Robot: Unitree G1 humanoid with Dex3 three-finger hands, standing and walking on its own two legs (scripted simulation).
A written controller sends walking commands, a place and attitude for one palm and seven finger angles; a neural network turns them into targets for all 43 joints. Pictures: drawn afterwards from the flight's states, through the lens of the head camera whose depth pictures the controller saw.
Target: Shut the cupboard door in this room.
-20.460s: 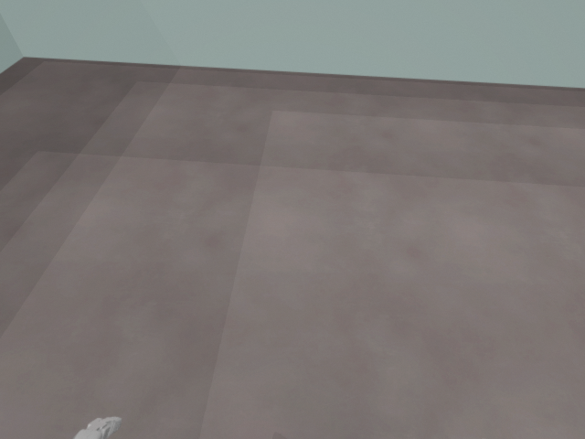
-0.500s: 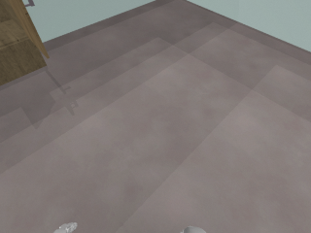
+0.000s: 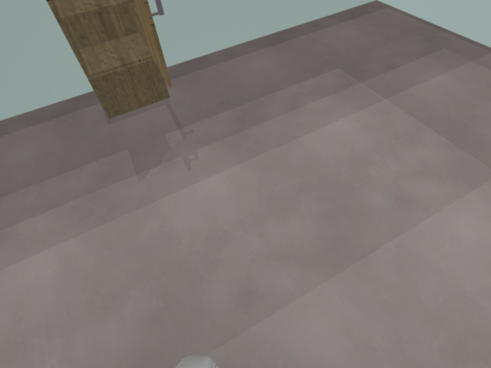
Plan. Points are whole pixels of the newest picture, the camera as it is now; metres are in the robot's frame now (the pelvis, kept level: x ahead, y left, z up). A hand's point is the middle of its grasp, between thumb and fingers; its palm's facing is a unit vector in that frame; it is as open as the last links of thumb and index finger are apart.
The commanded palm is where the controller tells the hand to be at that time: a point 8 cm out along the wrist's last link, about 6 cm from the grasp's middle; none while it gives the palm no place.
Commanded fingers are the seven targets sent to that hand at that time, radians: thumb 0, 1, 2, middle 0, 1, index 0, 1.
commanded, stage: turn or walk to find it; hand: left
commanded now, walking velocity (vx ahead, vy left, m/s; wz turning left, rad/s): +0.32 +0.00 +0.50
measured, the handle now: out of the picture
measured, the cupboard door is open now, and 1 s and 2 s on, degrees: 87 87 87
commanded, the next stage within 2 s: stand and wait in 1.96 s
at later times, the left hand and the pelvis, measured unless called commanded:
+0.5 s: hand out of the picture +0.14 +0.29 -0.17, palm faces +0.24 -0.95 -0.20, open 7.4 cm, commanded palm none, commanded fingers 0.00 0.90 0.90 -0.20 -0.30 -0.20 -0.30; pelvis +0.12 +0.08 +0.00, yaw +13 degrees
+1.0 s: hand (139, 292) +0.29 +0.26 -0.17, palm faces +0.37 -0.90 -0.23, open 7.2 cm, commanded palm none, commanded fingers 0.00 0.90 0.90 -0.20 -0.30 -0.20 -0.30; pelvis +0.34 +0.08 +0.00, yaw +20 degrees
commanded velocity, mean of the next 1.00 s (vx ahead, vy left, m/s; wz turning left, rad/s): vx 0.36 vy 0.00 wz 0.28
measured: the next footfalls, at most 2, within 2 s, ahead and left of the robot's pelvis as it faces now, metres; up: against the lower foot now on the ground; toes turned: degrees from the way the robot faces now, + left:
left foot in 0.22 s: +0.06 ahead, +0.17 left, +0.00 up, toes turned +15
right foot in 0.70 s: +0.41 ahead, -0.01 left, +0.00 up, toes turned +6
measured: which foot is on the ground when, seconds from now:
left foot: up 0.00-0.20, down 0.22-0.70, up 0.72-1.00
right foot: down 0.00-0.22, up 0.24-0.68, down 0.70-1.00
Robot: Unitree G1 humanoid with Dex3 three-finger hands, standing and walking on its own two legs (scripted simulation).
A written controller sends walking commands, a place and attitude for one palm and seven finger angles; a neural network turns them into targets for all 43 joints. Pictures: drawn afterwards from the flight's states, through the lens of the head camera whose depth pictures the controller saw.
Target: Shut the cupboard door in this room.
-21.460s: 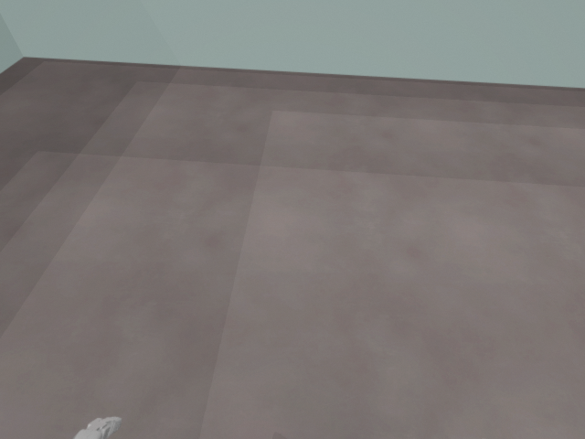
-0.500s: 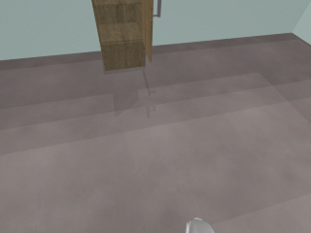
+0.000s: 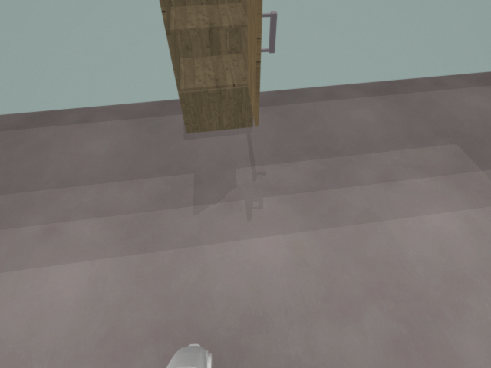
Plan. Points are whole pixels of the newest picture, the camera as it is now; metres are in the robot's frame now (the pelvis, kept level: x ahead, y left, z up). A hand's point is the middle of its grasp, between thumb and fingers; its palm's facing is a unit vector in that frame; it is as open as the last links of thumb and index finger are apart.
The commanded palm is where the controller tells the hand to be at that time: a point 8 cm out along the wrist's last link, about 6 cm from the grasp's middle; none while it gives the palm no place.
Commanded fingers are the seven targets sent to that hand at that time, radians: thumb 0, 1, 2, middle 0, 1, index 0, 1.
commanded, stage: turn or walk to find it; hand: left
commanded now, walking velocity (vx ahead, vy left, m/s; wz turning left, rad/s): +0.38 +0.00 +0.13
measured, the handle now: (267, 33) +1.29 -0.02 -0.01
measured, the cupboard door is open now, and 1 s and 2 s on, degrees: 87 87 87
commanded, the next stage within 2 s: stand and wait in 0.96 s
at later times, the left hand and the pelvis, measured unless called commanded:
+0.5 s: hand (137, 307) +0.26 +0.25 -0.17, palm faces +0.08 -0.98 -0.16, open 7.4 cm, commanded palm none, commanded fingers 0.00 0.90 0.90 -0.20 -0.30 -0.20 -0.30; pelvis +0.21 +0.06 +0.00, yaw +1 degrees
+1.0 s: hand (183, 226) +0.46 +0.19 -0.16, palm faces +0.10 -0.96 -0.25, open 7.2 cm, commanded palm none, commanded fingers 0.00 0.90 0.90 -0.20 -0.30 -0.20 -0.30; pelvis +0.45 -0.01 +0.00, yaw +3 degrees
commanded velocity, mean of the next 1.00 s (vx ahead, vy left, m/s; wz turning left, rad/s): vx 0.36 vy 0.00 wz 0.04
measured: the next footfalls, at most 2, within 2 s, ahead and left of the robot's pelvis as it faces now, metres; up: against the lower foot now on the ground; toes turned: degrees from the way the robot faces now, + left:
left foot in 0.20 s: +0.20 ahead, +0.15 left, +0.00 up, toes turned +12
right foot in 0.74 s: +0.49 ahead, -0.08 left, +0.00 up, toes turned -8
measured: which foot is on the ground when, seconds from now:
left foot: up 0.00-0.18, down 0.20-0.74, up 0.76-1.00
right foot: down 0.00-0.20, up 0.22-0.72, down 0.74-1.00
